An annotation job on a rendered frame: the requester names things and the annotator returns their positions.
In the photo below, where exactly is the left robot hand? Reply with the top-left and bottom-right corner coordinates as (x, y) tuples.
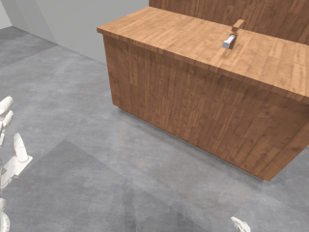
(0, 96), (33, 198)

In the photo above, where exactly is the right robot hand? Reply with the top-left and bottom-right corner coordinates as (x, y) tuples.
(231, 217), (251, 232)

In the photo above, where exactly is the robot left forearm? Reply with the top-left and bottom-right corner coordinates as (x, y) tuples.
(0, 198), (11, 232)

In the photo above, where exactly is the tap lever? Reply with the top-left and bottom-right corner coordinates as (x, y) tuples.
(222, 35), (235, 49)

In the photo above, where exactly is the counter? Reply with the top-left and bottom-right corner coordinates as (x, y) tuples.
(97, 0), (309, 182)

